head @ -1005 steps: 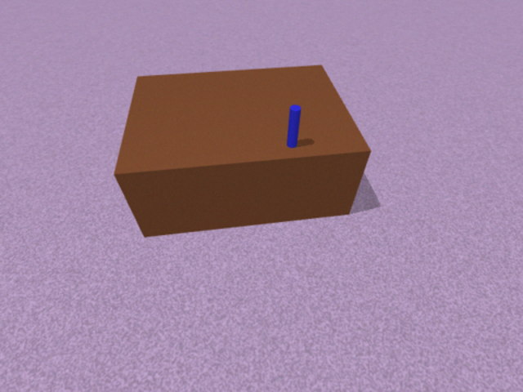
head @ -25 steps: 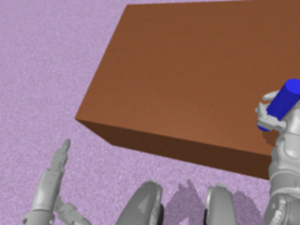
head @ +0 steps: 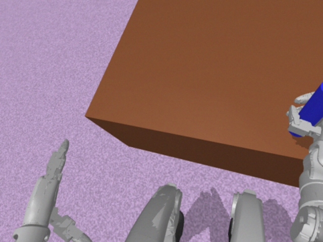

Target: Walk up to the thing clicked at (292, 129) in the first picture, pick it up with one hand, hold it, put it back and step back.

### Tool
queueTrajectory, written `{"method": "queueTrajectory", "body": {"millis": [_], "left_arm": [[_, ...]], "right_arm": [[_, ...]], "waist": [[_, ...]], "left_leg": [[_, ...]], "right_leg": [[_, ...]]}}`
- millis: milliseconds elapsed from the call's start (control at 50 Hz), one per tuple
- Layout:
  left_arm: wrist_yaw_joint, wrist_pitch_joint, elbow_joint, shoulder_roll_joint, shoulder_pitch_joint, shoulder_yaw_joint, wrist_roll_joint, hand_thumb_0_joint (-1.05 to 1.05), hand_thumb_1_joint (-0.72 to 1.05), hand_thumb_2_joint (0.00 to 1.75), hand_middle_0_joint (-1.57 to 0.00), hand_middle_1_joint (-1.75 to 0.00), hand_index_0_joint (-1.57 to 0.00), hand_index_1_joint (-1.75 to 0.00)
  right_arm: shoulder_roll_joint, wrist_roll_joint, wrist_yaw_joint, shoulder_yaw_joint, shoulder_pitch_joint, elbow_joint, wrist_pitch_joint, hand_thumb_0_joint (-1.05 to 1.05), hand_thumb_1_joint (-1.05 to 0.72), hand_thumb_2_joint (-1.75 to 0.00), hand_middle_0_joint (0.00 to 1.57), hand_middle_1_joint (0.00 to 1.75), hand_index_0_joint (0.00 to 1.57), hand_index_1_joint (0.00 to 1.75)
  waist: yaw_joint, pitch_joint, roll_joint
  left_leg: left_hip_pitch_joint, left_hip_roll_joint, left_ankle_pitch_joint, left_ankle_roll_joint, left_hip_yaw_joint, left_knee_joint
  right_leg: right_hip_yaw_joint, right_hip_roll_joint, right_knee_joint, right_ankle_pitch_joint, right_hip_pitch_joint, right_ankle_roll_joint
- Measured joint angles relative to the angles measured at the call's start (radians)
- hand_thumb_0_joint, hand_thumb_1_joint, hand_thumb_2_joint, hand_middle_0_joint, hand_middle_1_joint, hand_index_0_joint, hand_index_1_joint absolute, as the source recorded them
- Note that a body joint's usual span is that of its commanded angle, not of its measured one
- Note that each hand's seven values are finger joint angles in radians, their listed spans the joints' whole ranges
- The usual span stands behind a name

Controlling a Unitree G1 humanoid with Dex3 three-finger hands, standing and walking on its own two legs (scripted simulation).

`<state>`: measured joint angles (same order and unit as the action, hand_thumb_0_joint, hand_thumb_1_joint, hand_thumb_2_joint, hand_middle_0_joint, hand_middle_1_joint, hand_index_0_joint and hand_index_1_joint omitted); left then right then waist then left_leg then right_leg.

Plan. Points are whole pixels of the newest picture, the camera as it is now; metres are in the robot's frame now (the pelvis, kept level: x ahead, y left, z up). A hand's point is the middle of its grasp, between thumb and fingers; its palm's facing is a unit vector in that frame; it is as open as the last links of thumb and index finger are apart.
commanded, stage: lower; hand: right
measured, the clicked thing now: (312, 112) +0.45 -0.25 -0.04
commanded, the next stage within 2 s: loosen in 0.66 s
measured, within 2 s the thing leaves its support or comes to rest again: rests again in 0.44 s
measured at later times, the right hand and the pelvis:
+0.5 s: hand (295, 119) +0.45 -0.23 -0.09, palm faces +0.24 +0.97 +0.02, open 5.3 cm; pelvis -0.01 +0.00 -0.02, yaw +1 degrees
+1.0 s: hand (295, 119) +0.45 -0.23 -0.10, palm faces +0.24 +0.97 +0.02, open 5.7 cm; pelvis -0.02 +0.00 -0.04, yaw +1 degrees
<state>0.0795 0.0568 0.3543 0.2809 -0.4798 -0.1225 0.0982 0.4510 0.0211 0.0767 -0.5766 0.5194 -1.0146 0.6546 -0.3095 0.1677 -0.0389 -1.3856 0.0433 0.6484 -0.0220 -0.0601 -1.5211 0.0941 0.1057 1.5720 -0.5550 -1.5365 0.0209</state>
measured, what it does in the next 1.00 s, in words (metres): stands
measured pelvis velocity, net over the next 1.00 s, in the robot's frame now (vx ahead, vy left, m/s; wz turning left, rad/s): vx -0.02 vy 0.00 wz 0.02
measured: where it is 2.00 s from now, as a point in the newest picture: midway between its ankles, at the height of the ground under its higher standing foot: outside the picture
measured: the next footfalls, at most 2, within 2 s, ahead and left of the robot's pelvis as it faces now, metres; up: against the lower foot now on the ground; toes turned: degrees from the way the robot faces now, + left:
none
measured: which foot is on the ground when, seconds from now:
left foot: down 0.00-1.00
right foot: down 0.00-1.00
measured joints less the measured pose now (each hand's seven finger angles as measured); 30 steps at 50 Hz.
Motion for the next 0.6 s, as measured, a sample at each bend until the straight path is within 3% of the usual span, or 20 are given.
{"method": "queueTrajectory", "body": {"millis": [600], "left_arm": [[0.013, 0.032, 0.090, 0.026, -0.014, -0.037, -0.009, -0.01, -0.56, 0.07, -0.06, -0.05, -0.06, -0.06]], "right_arm": [[0.044, -0.006, 0.017, -0.045, 0.017, -0.010, 0.003, 0.00, -0.15, -1.16, 1.03, 1.16, 1.01, 1.14]], "waist": [[-0.032, -0.003, -0.010]], "left_leg": [[-0.105, 0.009, 0.017, 0.003, -0.008, -0.102]], "right_leg": [[0.018, 0.004, 0.098, -0.012, -0.106, 0.005]]}}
